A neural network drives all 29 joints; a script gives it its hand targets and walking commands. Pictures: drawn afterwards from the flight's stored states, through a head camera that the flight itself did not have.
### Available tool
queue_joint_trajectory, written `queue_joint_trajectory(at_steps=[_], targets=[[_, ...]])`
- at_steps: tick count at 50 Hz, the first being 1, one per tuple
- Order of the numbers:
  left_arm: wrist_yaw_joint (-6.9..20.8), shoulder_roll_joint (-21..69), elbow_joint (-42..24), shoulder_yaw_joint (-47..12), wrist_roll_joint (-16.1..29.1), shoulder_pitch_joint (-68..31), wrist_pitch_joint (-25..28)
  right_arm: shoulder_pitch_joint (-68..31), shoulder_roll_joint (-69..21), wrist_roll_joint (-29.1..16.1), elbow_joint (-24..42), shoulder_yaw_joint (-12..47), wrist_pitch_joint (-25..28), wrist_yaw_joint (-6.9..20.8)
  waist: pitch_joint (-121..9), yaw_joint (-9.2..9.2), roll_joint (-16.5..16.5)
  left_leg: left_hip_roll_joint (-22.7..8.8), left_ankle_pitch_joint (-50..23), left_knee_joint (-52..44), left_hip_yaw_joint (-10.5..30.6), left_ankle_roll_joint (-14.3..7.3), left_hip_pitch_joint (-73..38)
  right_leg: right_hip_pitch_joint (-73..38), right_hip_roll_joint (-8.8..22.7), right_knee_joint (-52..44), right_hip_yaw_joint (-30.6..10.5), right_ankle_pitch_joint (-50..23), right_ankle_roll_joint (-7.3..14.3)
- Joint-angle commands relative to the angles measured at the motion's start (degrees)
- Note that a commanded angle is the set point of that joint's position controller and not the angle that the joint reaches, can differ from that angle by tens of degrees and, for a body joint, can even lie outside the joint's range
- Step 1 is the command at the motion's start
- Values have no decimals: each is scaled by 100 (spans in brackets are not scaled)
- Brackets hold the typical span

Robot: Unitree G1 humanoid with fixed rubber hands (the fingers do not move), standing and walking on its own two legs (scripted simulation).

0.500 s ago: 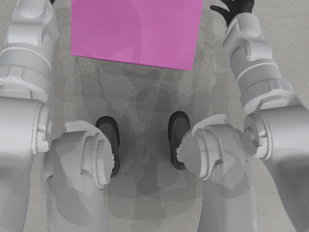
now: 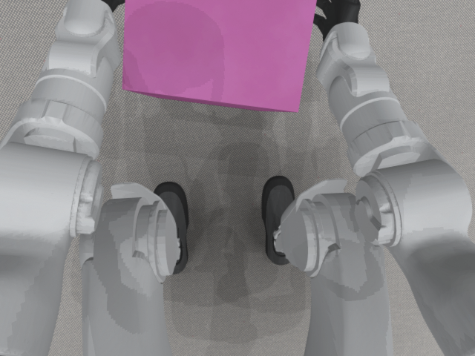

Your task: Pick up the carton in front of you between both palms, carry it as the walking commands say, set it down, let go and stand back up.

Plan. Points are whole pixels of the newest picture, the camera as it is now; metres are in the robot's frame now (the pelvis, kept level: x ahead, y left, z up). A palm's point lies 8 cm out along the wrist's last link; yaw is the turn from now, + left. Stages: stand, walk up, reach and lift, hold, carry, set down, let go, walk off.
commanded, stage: reach and lift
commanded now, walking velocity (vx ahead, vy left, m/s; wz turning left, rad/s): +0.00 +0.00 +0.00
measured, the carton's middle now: (217, 36) +0.52 +0.03 -0.25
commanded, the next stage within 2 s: none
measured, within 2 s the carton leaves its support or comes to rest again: leaves its support in 0.28 s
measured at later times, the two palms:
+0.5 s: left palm out of the picture +0.51 +0.20 -0.09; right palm (361, 9) +0.52 -0.11 -0.08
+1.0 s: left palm out of the picture +0.47 +0.19 +0.08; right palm out of the picture +0.49 -0.11 +0.09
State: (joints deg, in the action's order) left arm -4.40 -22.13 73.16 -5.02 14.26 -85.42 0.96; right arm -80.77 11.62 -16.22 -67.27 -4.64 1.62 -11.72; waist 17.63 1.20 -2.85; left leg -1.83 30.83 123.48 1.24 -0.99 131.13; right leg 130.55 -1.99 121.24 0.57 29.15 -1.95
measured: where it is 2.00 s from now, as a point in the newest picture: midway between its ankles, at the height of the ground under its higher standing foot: (227, 238)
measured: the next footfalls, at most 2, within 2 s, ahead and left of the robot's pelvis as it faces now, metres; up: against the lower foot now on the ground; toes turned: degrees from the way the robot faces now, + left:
none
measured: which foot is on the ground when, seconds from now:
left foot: down 0.00-1.00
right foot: down 0.00-1.00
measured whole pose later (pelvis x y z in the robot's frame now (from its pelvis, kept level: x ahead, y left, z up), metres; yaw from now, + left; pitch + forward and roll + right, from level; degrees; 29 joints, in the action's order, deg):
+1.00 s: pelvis +0.02 -0.01 +0.14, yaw +5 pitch +41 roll -1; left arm -1.1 -2.2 39.2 20.1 -10.4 -52.3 -20.2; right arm -49.4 -4.9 8.2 -34.2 -26.9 -18.9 -6.7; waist -11.8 0.5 -1.7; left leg 2.5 28.0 97.1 2.8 1.3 110.1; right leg 108.7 -4.3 97.4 -2.3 29.7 -2.1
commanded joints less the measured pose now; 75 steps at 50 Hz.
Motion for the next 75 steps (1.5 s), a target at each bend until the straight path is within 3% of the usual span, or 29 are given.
queue_joint_trajectory(at_steps=[1, 4, 9, 12, 18, 21, 24, 28, 30, 36, 42, 52, 66, 75], targets=[[223, 1409, -725, -435, 48, -2030, 119, -1346, -1453, 176, 607, 207, 123, 257, -6120, -8, 610, 373, -1226, -1115, 128, 1, -3300, -2990, -419, -758, 208, -1200, -71], [694, 3456, -721, -705, -129, -2715, -1, -2330, -3324, 423, 641, 398, -16, 779, -5901, -44, 693, 513, -1224, -1015, 80, -26, -3100, -2794, -575, -623, 232, -1207, -18], [1185, 4951, -1156, -508, -412, -2733, -302, -2878, -4723, 666, 1104, 369, -364, 1341, -6057, -94, 648, 673, -1265, -894, -135, -55, -3206, -2668, -693, -478, 407, -1103, 18], [1219, 5534, -1720, -681, -269, -2803, -413, -3120, -5308, 418, 1677, 622, -473, 1464, -7139, -141, 677, 717, -1718, -782, -250, -18, -3855, -3038, -740, -372, 513, -1437, 4], [1109, 6441, -3641, -1219, -58, -2981, -747, -3031, -6323, 62, 2972, 1326, -859, 1514, -9874, -222, 948, 884, -2792, -835, -431, 103, -5682, -3627, -817, -420, 651, -2099, -28], [1133, 6970, -4042, -1150, -318, -2422, -1100, -3023, -6429, 312, 3610, 1497, -1128, 1591, -9993, -222, 969, 969, -2593, -1104, -456, 147, -5740, -3492, -867, -686, 670, -1786, -17], [1269, 7378, -3758, -940, -618, -1864, -1434, -2755, -6549, 735, 3559, 1344, -1396, 1687, -9082, -101, 886, 1013, -1681, -1498, -460, 163, -4926, -3261, -867, -1079, 633, -1031, 38], [1499, 7588, -2770, -206, -1184, -1400, -1759, -2108, -6610, 1551, 2724, 499, -1715, 1796, -7478, 146, 827, 1013, -435, -2078, -385, 103, -3884, -2804, -821, -1673, 551, -67, 146], [1564, 7631, -2469, 171, -1467, -1242, -1840, -2007, -6671, 1822, 2520, 217, -1799, 1839, -7250, 153, 781, 1027, -218, -2336, -373, 83, -3855, -2820, -819, -1922, 522, 39, 153], [1630, 7607, -2302, 731, -1988, -921, -1863, -1803, -7058, 1985, 2460, 201, -1914, 1949, -7683, -122, 409, 1068, -564, -2814, -400, 13, -4295, -3424, -872, -2547, 413, -191, 49], [1717, 7844, -2875, 300, -1880, -669, -1904, -1291, -7441, 1857, 2650, 651, -2003, 2016, -8323, -196, 289, 1091, -1049, -3213, -429, 41, -5003, -4224, -890, -3045, 339, -618, -30], [1705, 8306, -3706, -719, -1427, 85, -2062, -341, -7741, 1516, 3181, 1552, -2119, 2066, -8465, -129, 484, 1115, -1509, -3951, -333, 169, -6227, -5305, -880, -3768, 198, -1045, 0], [1578, 8624, -3645, -668, -1642, 1443, -2023, 1061, -7837, 1788, 2949, 1487, -2095, 2181, -7048, -127, 411, 1075, -1528, -5453, -10, 147, -7769, -6594, -812, -5235, -82, -1031, 98], [1565, 8695, -3832, -791, -1758, 2288, -1966, 1991, -7874, 1969, 2992, 1545, -2040, 2235, -6297, -122, 364, 978, -1897, -6532, 205, 103, -8948, -7918, -683, -6315, -320, -1442, 171]])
